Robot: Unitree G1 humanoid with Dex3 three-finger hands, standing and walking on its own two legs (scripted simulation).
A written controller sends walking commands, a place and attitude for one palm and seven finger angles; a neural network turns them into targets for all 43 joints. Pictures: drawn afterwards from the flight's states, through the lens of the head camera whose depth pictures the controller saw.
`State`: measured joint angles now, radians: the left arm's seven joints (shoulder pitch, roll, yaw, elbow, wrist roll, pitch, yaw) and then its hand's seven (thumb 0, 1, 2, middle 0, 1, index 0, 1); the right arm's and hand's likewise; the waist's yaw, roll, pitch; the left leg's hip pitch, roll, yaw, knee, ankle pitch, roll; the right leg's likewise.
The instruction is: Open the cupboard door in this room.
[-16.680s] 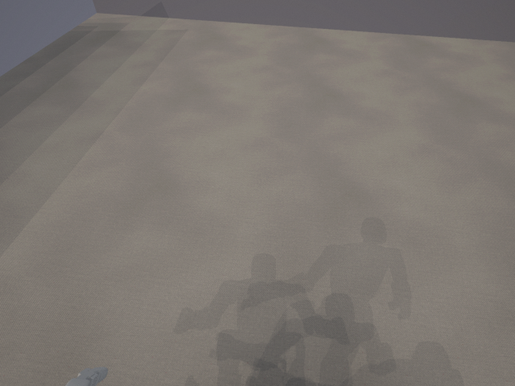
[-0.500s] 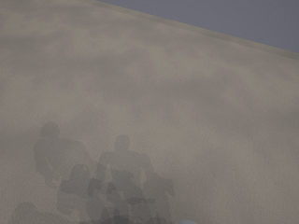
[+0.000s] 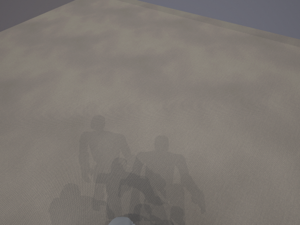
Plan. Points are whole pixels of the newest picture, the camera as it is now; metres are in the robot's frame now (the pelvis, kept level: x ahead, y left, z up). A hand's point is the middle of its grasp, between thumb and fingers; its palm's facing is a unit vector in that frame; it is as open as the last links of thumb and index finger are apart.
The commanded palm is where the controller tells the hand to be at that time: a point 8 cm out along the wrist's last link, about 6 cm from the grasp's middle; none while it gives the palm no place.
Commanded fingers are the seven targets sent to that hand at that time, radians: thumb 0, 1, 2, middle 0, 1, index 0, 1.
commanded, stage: turn or walk to find it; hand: left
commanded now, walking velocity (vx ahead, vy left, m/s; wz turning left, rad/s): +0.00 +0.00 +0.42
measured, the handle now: out of the picture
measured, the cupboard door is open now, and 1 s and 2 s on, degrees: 0 0 0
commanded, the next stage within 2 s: none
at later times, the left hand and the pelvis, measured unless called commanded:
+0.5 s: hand out of the picture +0.01 +0.25 -0.16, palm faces +0.24 -0.94 -0.26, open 7.4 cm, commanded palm none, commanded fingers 0.00 0.90 0.90 -0.20 -0.30 -0.20 -0.30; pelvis -0.02 +0.03 +0.00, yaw +11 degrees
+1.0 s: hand out of the picture -0.09 +0.17 -0.16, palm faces +0.44 -0.86 -0.25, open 7.4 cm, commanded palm none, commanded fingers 0.00 0.90 0.90 -0.20 -0.30 -0.20 -0.30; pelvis -0.05 -0.02 +0.00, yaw +26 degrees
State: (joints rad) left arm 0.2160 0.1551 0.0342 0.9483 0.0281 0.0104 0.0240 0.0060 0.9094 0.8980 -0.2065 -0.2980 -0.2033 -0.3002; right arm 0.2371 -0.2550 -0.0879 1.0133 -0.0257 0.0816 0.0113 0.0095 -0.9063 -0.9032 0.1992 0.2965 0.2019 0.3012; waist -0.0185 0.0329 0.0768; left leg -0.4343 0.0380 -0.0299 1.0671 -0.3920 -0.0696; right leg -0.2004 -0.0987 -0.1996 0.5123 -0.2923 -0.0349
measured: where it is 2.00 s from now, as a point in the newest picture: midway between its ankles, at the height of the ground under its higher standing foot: outside the picture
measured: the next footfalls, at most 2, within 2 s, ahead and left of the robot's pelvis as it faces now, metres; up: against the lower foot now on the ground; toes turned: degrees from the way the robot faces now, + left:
left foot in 0.18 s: +0.00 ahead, +0.15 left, +0.00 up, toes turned +10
right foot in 0.62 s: +0.04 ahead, -0.10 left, +0.00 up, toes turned +10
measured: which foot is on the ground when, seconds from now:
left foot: up 0.00-0.16, down 0.18-0.62, up 0.64-1.00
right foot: down 0.00-0.18, up 0.20-0.60, down 0.62-1.00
